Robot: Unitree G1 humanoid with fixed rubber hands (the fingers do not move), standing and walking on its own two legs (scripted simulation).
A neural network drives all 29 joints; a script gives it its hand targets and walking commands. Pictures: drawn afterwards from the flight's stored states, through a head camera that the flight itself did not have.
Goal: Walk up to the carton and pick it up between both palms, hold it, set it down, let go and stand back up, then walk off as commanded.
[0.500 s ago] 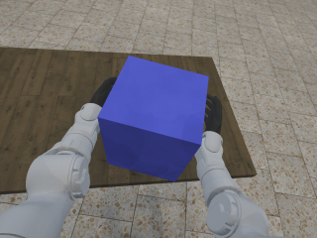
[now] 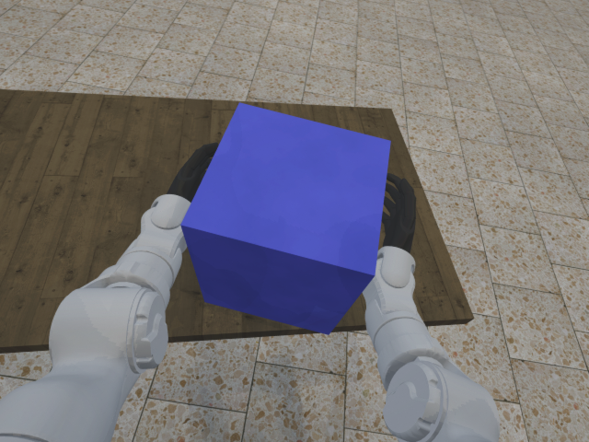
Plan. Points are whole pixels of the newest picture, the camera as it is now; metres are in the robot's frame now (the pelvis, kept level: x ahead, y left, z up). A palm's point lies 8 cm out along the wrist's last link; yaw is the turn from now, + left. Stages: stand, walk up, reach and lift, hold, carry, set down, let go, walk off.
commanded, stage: reach and lift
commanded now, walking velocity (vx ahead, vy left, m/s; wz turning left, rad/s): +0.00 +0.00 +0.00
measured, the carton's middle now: (288, 229) +0.40 -0.03 +0.02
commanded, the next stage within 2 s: none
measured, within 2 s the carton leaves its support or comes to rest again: neither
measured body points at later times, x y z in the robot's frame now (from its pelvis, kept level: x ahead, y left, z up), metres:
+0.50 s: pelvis -0.01 +0.00 +0.00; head +0.03 +0.04 +0.45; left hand +0.45 +0.12 +0.07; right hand +0.37 -0.18 +0.08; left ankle +0.02 +0.08 -0.73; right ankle -0.01 -0.16 -0.73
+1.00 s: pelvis -0.01 +0.00 +0.00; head +0.00 +0.02 +0.45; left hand +0.43 +0.12 +0.11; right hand +0.39 -0.18 +0.13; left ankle +0.02 +0.08 -0.73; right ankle -0.01 -0.16 -0.73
